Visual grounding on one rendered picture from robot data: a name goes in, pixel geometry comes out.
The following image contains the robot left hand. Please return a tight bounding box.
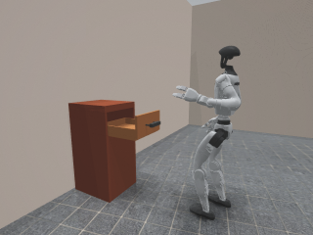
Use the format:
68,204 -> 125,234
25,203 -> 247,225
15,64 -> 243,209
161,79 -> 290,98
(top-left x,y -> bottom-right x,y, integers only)
172,85 -> 200,102

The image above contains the cabinet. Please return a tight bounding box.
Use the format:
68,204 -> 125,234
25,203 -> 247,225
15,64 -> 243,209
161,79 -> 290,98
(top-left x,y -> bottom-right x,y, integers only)
68,100 -> 137,203

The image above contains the robot right hand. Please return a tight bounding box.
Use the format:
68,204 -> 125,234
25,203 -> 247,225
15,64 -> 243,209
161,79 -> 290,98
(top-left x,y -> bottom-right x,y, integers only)
202,117 -> 218,133

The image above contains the handle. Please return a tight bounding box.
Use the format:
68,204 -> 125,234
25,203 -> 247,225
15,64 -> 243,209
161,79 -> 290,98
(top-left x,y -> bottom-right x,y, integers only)
145,120 -> 160,128

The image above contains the left robot forearm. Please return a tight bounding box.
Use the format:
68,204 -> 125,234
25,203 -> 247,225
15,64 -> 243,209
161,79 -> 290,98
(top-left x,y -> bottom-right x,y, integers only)
197,94 -> 240,111

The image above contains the robot head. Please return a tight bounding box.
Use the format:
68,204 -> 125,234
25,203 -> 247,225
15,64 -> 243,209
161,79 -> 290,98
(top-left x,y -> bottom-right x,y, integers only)
218,45 -> 241,76

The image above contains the left robot upper arm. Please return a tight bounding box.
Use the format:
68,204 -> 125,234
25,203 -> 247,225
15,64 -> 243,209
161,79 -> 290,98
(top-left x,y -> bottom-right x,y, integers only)
215,73 -> 241,111

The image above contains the drawer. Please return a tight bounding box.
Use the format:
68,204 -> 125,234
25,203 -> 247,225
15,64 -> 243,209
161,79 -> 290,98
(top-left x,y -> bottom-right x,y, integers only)
107,110 -> 160,141

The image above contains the right robot upper arm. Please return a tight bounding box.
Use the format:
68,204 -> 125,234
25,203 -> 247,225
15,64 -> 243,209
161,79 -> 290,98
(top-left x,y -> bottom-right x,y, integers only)
238,86 -> 242,102

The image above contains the robot right shin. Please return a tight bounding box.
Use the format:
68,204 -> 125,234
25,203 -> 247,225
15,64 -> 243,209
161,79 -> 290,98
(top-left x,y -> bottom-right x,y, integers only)
207,161 -> 226,201

